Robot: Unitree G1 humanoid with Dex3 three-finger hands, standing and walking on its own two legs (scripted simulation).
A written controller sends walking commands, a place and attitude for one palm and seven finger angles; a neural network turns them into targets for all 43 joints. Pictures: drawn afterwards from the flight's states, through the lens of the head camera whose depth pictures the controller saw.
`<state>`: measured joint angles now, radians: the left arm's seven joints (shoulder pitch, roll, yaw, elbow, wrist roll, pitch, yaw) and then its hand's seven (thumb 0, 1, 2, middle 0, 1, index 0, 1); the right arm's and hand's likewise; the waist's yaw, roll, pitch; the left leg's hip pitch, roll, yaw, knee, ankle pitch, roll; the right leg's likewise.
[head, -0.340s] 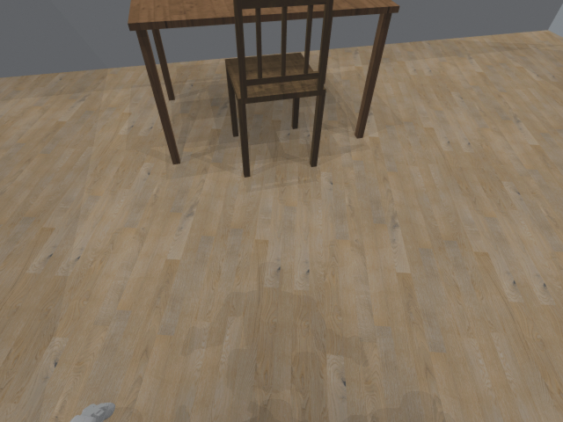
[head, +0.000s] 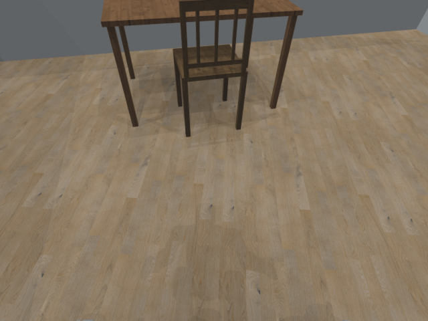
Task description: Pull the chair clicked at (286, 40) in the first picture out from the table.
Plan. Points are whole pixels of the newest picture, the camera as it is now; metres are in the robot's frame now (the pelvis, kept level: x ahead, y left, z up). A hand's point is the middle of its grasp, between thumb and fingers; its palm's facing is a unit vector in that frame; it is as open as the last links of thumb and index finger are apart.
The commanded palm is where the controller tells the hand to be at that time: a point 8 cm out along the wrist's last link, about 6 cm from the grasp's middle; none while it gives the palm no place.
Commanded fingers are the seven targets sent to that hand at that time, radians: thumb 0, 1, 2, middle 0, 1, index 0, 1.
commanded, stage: stand and wait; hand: left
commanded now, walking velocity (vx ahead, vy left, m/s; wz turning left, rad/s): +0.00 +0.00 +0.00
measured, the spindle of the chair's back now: (216, 37) +1.51 +0.08 -0.09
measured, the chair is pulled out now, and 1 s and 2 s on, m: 0.00 0.00 0.00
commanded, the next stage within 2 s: look at it before walking up in 0.50 s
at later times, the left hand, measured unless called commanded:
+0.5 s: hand out of the picture +0.06 +0.24 -0.15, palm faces -0.03 -0.94 -0.33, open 7.4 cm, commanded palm none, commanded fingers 0.00 0.90 0.90 -0.20 -0.30 -0.20 -0.30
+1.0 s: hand out of the picture +0.07 +0.24 -0.15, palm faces -0.03 -0.94 -0.33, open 7.4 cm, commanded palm none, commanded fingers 0.00 0.90 0.90 -0.20 -0.30 -0.20 -0.30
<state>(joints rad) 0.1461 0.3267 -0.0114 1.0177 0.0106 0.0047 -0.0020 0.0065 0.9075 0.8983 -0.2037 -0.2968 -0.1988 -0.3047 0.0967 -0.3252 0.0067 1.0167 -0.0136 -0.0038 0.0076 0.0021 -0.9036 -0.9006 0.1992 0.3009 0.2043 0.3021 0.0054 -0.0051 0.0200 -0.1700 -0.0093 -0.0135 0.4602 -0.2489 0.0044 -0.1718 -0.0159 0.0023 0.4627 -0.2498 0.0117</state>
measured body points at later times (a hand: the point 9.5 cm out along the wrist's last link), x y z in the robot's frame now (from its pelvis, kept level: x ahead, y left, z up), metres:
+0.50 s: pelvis -0.01 -0.01 +0.00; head -0.01 -0.01 +0.45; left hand +0.06 +0.29 -0.13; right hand +0.05 -0.30 -0.13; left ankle +0.00 +0.12 -0.74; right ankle +0.00 -0.13 -0.74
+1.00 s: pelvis +0.00 -0.01 +0.00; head +0.00 +0.00 +0.45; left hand +0.07 +0.29 -0.13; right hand +0.08 -0.30 -0.13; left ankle +0.00 +0.12 -0.74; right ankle +0.00 -0.13 -0.74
